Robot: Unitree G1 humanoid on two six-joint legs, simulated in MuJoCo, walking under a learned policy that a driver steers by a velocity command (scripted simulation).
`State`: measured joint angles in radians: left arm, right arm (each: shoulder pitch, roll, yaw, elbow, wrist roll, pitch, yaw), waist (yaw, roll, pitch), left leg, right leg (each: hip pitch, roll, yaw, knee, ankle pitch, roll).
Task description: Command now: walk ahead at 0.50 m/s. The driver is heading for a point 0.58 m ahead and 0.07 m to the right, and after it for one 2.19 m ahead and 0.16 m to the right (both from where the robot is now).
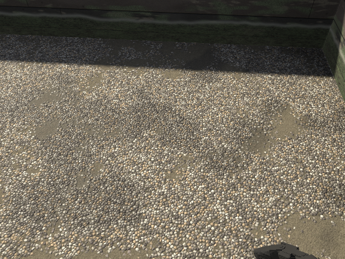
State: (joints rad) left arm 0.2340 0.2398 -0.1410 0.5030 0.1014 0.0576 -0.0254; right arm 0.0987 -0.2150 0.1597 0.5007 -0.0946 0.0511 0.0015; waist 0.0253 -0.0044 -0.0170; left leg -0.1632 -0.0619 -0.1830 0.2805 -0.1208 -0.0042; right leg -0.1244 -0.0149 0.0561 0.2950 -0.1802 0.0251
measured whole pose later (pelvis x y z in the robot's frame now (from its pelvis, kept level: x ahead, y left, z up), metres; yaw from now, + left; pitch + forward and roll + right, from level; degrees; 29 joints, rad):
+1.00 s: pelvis +0.02 +0.00 +0.00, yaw +0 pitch +1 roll +0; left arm 0.48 0.19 -0.06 0.75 0.04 0.08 0.02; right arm 0.35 -0.20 0.06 0.75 -0.01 0.06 -0.03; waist 0.03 0.00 -0.03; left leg -0.10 -0.05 -0.18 0.17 -0.09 0.01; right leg -0.05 -0.02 0.07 0.17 -0.14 0.03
